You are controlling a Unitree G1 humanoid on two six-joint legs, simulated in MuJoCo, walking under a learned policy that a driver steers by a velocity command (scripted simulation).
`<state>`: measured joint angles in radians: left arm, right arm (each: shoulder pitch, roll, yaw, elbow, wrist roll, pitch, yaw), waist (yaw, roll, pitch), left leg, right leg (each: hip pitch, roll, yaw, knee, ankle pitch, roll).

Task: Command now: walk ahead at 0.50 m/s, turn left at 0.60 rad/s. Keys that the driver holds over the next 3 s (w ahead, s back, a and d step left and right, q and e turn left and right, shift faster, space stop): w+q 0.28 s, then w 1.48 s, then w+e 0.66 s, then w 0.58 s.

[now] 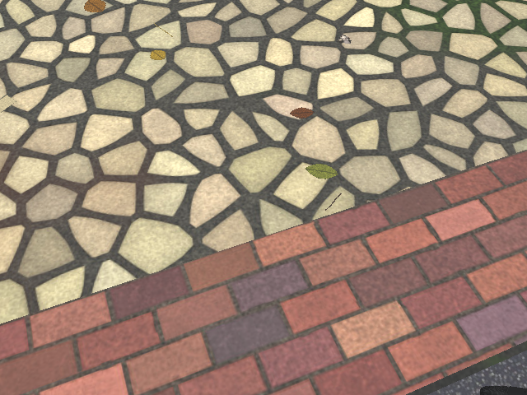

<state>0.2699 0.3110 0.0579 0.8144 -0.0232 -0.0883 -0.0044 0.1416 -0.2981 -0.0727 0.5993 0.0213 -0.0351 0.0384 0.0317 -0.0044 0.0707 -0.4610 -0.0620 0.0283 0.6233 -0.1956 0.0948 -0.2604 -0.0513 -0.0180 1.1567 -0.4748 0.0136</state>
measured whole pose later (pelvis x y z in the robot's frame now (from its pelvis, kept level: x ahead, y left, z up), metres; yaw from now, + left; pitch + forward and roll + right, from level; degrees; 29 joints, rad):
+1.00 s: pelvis +0.53 +0.09 +0.01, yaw +16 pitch +2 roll -1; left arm 0.35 0.31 0.04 0.86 -0.02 -0.07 -0.01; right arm 0.12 -0.27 -0.04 0.66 0.01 -0.08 0.03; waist 0.05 -0.02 0.02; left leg -0.40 -0.02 0.02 0.53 -0.17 0.05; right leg -0.28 -0.02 0.04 1.04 -0.45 -0.02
